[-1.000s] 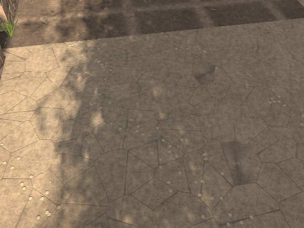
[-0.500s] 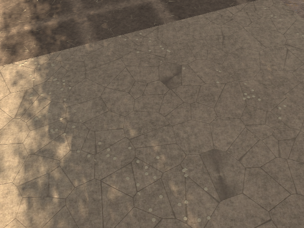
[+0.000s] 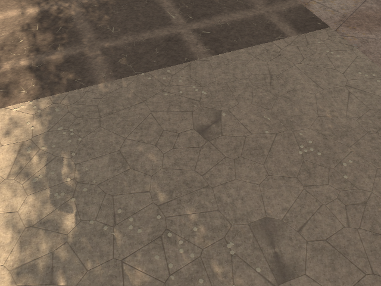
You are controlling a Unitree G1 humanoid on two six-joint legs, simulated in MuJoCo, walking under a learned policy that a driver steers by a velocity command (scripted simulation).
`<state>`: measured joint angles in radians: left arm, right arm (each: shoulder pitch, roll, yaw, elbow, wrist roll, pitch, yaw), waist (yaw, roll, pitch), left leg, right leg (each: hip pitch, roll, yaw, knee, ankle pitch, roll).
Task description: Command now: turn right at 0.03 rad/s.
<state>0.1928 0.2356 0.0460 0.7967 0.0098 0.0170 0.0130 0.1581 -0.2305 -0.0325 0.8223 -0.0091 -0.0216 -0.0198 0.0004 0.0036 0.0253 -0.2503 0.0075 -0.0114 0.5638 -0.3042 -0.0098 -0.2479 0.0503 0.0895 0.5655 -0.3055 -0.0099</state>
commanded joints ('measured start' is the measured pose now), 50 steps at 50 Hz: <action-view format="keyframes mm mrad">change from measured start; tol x2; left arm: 1 -10 96 23 -45 -1 -12 8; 33 19 81 13 213 -8 -12 33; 50 69 60 -6 283 -10 -16 36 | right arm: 1 -6 -115 -27 -40 1 -9 -1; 28 37 -104 -14 159 3 -5 -11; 50 113 -77 1 223 7 0 -16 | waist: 1 -7 -14 -65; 26 -6 -5 0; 50 -6 -2 22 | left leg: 1 53 53 -51 -74 241 33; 30 35 23 -33 -170 105 35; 50 31 15 -31 -184 102 43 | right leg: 1 13 -67 60 -78 264 -28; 18 52 -63 43 -123 219 -15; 33 41 -53 19 -152 171 -5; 50 26 -50 3 -160 163 1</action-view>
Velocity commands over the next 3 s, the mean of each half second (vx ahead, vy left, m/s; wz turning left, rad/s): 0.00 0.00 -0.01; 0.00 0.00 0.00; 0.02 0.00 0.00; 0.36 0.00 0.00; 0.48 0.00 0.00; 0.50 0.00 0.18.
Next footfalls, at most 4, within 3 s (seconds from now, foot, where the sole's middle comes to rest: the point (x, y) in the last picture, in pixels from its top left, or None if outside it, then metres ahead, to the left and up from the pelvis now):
2.12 left None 0.43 0.12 -0.77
2.66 right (230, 223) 0.75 -0.12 -0.77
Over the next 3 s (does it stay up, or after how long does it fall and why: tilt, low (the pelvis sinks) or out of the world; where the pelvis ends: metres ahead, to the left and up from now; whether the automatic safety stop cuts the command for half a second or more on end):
stays up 0.75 -0.03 0.01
